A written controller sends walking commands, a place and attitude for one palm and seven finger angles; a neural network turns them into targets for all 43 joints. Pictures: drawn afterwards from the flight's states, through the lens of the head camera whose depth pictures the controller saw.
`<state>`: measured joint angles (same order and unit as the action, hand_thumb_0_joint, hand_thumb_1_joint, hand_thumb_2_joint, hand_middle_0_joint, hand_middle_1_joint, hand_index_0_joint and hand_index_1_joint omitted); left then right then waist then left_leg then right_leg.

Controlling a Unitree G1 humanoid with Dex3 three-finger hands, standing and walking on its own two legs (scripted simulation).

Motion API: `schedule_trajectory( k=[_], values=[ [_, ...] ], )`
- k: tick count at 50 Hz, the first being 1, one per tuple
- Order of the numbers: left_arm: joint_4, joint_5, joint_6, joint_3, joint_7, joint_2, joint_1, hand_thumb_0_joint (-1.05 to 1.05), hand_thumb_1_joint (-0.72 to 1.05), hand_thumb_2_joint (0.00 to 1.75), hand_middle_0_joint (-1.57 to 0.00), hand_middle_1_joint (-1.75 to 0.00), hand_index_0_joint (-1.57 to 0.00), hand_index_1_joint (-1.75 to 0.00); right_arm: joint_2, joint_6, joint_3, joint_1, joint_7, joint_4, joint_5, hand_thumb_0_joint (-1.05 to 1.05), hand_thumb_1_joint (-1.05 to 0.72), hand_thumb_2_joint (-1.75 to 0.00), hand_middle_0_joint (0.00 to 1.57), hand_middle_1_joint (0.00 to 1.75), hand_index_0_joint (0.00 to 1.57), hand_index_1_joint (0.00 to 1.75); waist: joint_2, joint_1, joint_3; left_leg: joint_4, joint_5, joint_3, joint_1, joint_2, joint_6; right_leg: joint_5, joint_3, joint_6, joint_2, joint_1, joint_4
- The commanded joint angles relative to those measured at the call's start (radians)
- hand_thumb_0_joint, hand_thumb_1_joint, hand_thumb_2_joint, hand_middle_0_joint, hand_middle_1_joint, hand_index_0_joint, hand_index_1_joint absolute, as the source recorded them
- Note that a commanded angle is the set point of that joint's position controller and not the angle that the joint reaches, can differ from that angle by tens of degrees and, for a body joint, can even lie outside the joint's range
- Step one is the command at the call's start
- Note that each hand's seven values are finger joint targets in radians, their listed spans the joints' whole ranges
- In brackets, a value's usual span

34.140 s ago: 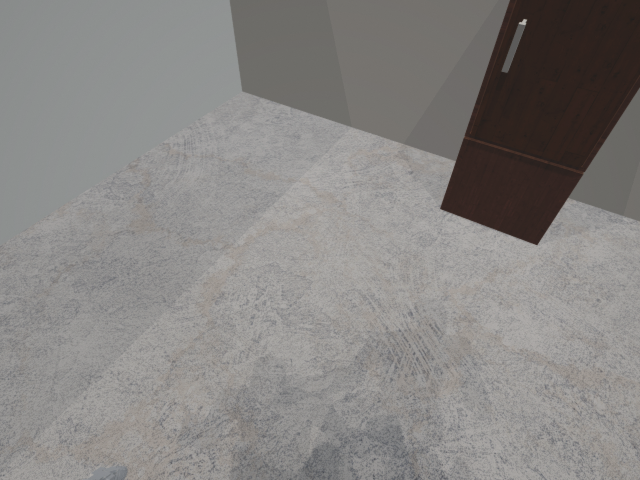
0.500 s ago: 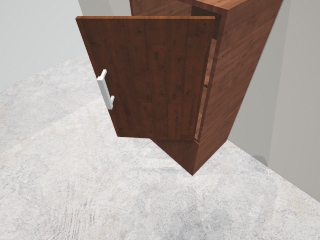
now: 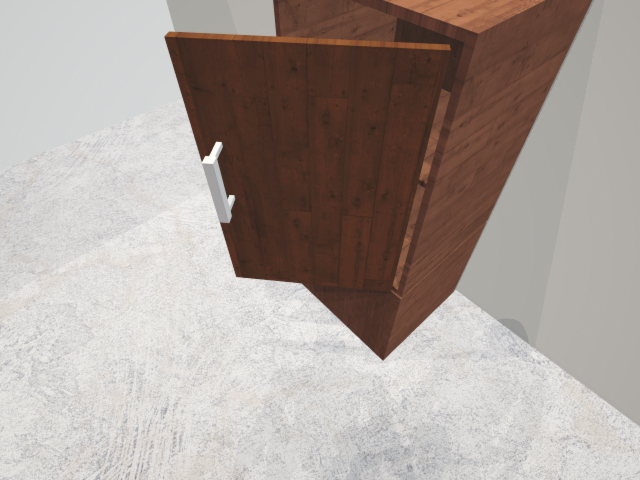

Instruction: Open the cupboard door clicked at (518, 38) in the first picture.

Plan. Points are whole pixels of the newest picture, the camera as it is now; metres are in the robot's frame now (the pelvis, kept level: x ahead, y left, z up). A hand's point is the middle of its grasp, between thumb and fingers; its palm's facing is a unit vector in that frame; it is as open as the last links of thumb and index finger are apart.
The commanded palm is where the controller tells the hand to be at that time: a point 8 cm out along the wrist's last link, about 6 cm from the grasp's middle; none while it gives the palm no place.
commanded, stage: shuffle to correct the standing spot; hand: left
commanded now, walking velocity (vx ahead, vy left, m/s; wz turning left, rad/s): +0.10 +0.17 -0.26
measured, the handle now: (221, 183) +0.59 +0.22 +0.00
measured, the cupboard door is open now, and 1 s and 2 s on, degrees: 41 41 41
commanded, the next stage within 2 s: come to a stop and stand still in 0.10 s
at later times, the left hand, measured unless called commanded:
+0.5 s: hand out of the picture +0.04 +0.21 -0.18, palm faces +0.01 -0.98 -0.21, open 7.4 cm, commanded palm none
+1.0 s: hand out of the picture +0.05 +0.22 -0.17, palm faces -0.03 -0.97 -0.22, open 7.3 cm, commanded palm none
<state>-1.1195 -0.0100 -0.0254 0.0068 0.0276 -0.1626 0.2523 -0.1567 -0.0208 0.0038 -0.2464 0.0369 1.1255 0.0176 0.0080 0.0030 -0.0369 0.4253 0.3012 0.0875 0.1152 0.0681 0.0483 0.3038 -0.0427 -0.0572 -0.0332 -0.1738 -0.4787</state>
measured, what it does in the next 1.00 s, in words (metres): stands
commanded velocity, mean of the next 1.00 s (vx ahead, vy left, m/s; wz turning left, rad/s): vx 0.01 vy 0.01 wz -0.02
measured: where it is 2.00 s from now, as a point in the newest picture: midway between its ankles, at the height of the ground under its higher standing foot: outside the picture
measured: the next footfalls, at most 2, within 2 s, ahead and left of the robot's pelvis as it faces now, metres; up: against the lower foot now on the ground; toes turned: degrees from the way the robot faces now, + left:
none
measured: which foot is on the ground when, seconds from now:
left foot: down 0.00-1.00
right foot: down 0.00-1.00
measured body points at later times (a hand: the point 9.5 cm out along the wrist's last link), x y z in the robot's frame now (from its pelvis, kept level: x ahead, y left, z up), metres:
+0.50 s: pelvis +0.03 +0.03 -0.01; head +0.06 +0.03 +0.44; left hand +0.05 +0.26 -0.16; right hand -0.01 -0.17 -0.17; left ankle -0.04 +0.14 -0.74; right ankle -0.01 -0.07 -0.74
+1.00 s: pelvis +0.01 +0.04 +0.00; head +0.01 +0.03 +0.45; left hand +0.05 +0.27 -0.15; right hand +0.03 -0.19 -0.16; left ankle -0.03 +0.15 -0.74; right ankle -0.01 -0.07 -0.74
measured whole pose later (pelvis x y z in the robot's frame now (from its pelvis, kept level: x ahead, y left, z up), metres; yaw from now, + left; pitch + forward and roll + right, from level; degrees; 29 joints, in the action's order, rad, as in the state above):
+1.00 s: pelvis +0.01 +0.04 +0.00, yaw -3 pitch -1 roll +0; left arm -1.06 -0.01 -0.01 -0.01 0.04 -0.16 0.25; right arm -0.18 -0.01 0.00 -0.25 0.03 1.05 0.02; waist 0.02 -0.01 -0.02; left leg 0.51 0.34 0.10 0.14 0.03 -0.01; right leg 0.31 -0.03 -0.02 0.00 -0.20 -0.53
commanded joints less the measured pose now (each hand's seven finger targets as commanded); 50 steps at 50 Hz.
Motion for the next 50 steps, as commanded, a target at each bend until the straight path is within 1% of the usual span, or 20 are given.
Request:
schedule_trajectory(
  k=[1,4,8,10,11,13,15,18,21,25,31,33,34,35,36,38,40,41,45,50],
  values=[
    [0.034,-0.002,-0.013,0.024,0.009,-0.124,0.058,0.00,0.90,0.90,-0.20,-0.30,-0.20,-0.30,-0.092,-0.009,0.015,-0.086,0.005,-0.012,-0.002,0.00,-0.90,-0.90,0.20,0.30,0.20,0.30,0.014,-0.002,0.016,-0.030,-0.217,-0.038,-0.001,0.052,-0.055,-0.402,0.132,-0.005,0.143,0.008,0.067],
    [0.039,-0.007,-0.007,0.034,0.007,-0.133,0.067,0.00,0.90,0.90,-0.20,-0.30,-0.20,-0.30,-0.090,-0.001,0.019,-0.089,-0.001,-0.022,0.001,0.00,-0.90,-0.90,0.20,0.30,0.20,0.30,-0.024,0.009,-0.033,-0.001,-0.067,-0.015,0.063,0.028,-0.052,-0.240,0.188,-0.031,0.160,-0.004,0.089],
    [0.043,-0.010,-0.002,0.053,0.007,-0.164,0.107,0.00,0.90,0.90,-0.20,-0.30,-0.20,-0.30,-0.067,0.010,0.019,-0.088,-0.011,-0.046,0.003,0.00,-0.90,-0.90,0.20,0.30,0.20,0.30,-0.128,0.026,-0.068,0.116,0.080,0.015,0.184,-0.020,-0.041,-0.096,0.322,-0.099,0.257,0.033,0.185],
    [0.053,-0.011,-0.003,0.061,0.009,-0.164,0.115,0.00,0.90,0.90,-0.20,-0.30,-0.20,-0.30,-0.067,0.006,0.020,-0.083,-0.013,-0.059,0.004,0.00,-0.90,-0.90,0.20,0.30,0.20,0.30,-0.129,0.030,-0.079,0.147,0.105,-0.001,0.222,-0.018,-0.042,-0.147,0.356,-0.129,0.290,0.041,0.184],
    [0.058,-0.011,-0.003,0.061,0.010,-0.156,0.098,0.00,0.90,0.90,-0.20,-0.30,-0.20,-0.30,-0.061,0.002,0.018,-0.098,-0.012,-0.058,0.002,0.00,-0.90,-0.90,0.20,0.30,0.20,0.30,-0.123,0.015,-0.067,0.098,0.084,-0.013,0.184,-0.011,-0.044,-0.211,0.315,-0.126,0.282,0.023,0.153],
    [0.079,-0.010,0.003,0.052,0.008,-0.110,0.048,0.00,0.90,0.90,-0.20,-0.30,-0.20,-0.30,-0.064,-0.014,0.019,-0.185,-0.008,-0.026,0.003,0.00,-0.90,-0.90,0.20,0.30,0.20,0.30,-0.037,-0.025,-0.032,-0.043,-0.164,-0.050,-0.013,0.030,-0.063,-0.246,0.150,-0.053,0.152,-0.078,0.008],
    [0.090,-0.008,0.010,0.038,0.007,-0.057,0.027,0.00,0.90,0.90,-0.20,-0.30,-0.20,-0.30,-0.117,-0.021,0.025,-0.213,0.003,-0.008,0.006,0.00,-0.90,-0.90,0.20,0.30,0.20,0.30,0.183,-0.023,-0.043,-0.084,-0.520,-0.166,-0.074,0.169,-0.146,-0.002,0.010,0.015,0.055,-0.169,-0.139],
    [0.077,-0.004,0.014,0.029,0.008,-0.040,0.031,0.00,0.90,0.90,-0.20,-0.30,-0.20,-0.30,-0.096,-0.019,0.016,-0.184,0.018,-0.012,0.006,0.00,-0.90,-0.90,0.20,0.30,0.20,0.30,0.128,-0.007,-0.059,-0.064,-0.804,-0.177,-0.077,0.213,-0.208,0.155,0.017,0.022,0.076,-0.198,-0.209],
    [0.042,0.000,0.009,0.032,0.005,-0.049,0.090,0.00,0.90,0.90,-0.20,-0.30,-0.20,-0.30,-0.103,-0.019,0.018,-0.125,0.024,-0.022,0.001,0.00,-0.90,-0.90,0.20,0.30,0.20,0.30,0.075,0.019,-0.004,0.011,-0.755,-0.097,-0.052,0.136,-0.141,-0.174,0.033,0.020,0.100,-0.061,-0.032],
    [0.026,0.000,0.002,0.031,0.013,-0.079,0.102,0.00,0.90,0.90,-0.20,-0.30,-0.20,-0.30,-0.065,-0.008,0.025,-0.136,0.026,-0.004,-0.004,0.00,-0.90,-0.90,0.20,0.30,0.20,0.30,-0.053,-0.001,0.028,0.027,-0.484,-0.044,-0.003,0.069,-0.075,-0.630,0.076,0.001,0.161,0.032,-0.047],
    [0.040,0.001,0.002,0.031,0.019,-0.081,0.061,0.00,0.90,0.90,-0.20,-0.30,-0.20,-0.30,-0.051,-0.011,0.023,-0.141,0.024,0.023,-0.002,0.00,-0.90,-0.90,0.20,0.30,0.20,0.30,0.016,-0.006,0.060,-0.009,-0.484,-0.041,-0.047,0.068,-0.071,-0.556,0.066,0.002,0.149,0.032,-0.037],
    [0.038,-0.001,0.001,0.028,0.019,-0.077,0.052,0.00,0.90,0.90,-0.20,-0.30,-0.20,-0.30,-0.046,-0.011,0.023,-0.136,0.023,0.026,-0.001,0.00,-0.90,-0.90,0.20,0.30,0.20,0.30,-0.003,-0.007,0.038,-0.017,-0.470,-0.044,-0.046,0.069,-0.075,-0.535,0.064,0.002,0.144,0.023,-0.022],
    [-0.002,-0.006,-0.006,0.029,0.052,-0.115,0.144,0.00,0.90,0.90,-0.20,-0.30,-0.20,-0.30,-0.138,0.000,0.042,-0.026,0.002,-0.057,-0.018,0.00,-0.90,-0.90,0.20,0.30,0.20,0.30,-0.069,0.031,0.019,0.218,-0.472,0.001,0.077,0.093,-0.051,-0.768,0.106,0.047,0.185,0.015,0.033],
    [0.049,-0.010,-0.022,0.034,0.049,-0.128,0.147,0.00,0.90,0.90,-0.20,-0.30,-0.20,-0.30,-0.057,-0.003,0.029,-0.048,-0.008,-0.102,-0.010,0.00,-0.90,-0.90,0.20,0.30,0.20,0.30,-0.108,0.012,0.078,0.243,-0.035,-0.018,0.175,0.013,-0.057,-0.928,0.196,0.003,0.241,0.129,0.019],
    [0.056,-0.009,-0.031,0.022,0.047,-0.124,0.109,0.00,0.90,0.90,-0.20,-0.30,-0.20,-0.30,-0.033,-0.001,0.024,-0.054,-0.010,-0.105,-0.015,0.00,-0.90,-0.90,0.20,0.30,0.20,0.30,-0.153,-0.013,0.089,0.225,0.144,-0.038,0.215,0.012,-0.054,-0.942,0.195,-0.046,0.270,0.138,0.015],
    [0.085,-0.005,-0.034,0.021,0.040,-0.119,0.056,0.00,0.90,0.90,-0.20,-0.30,-0.20,-0.30,-0.017,-0.002,0.022,-0.111,-0.014,-0.093,-0.013,0.00,-0.90,-0.90,0.20,0.30,0.20,0.30,-0.034,-0.042,0.136,0.081,0.011,-0.025,0.106,-0.014,-0.057,-0.884,0.132,-0.053,0.228,0.121,-0.048],
    [0.099,0.008,-0.027,0.016,0.034,-0.096,0.051,0.00,0.90,0.90,-0.20,-0.30,-0.20,-0.30,-0.066,-0.008,0.022,-0.131,-0.011,-0.083,-0.001,0.00,-0.90,-0.90,0.20,0.30,0.20,0.30,0.068,-0.032,0.108,0.059,-0.337,-0.078,0.045,0.057,-0.078,-0.549,0.098,-0.009,0.151,0.033,-0.053],
    [0.098,0.005,-0.019,0.013,0.032,-0.092,0.049,0.00,0.90,0.90,-0.20,-0.30,-0.20,-0.30,-0.075,-0.007,0.020,-0.110,-0.006,-0.088,0.001,0.00,-0.90,-0.90,0.20,0.30,0.20,0.30,0.115,-0.023,0.063,0.058,-0.411,-0.079,0.039,0.070,-0.079,-0.453,0.087,-0.004,0.137,0.002,-0.047],
    [0.091,0.001,-0.003,0.004,0.020,-0.092,0.045,0.00,0.90,0.90,-0.20,-0.30,-0.20,-0.30,-0.091,0.001,0.012,-0.078,-0.003,-0.107,0.000,0.00,-0.90,-0.90,0.20,0.30,0.20,0.30,0.002,-0.015,-0.046,-0.001,-0.224,-0.088,0.082,0.063,-0.085,-0.260,0.094,0.003,0.120,-0.048,0.016],
    [0.097,-0.001,0.006,0.001,0.011,-0.103,0.043,0.00,0.90,0.90,-0.20,-0.30,-0.20,-0.30,-0.104,0.001,0.006,-0.067,-0.010,-0.105,0.002,0.00,-0.90,-0.90,0.20,0.30,0.20,0.30,-0.004,-0.011,-0.084,-0.070,-0.029,-0.096,0.111,0.047,-0.089,-0.077,0.116,0.008,0.113,-0.077,0.065]
  ],
)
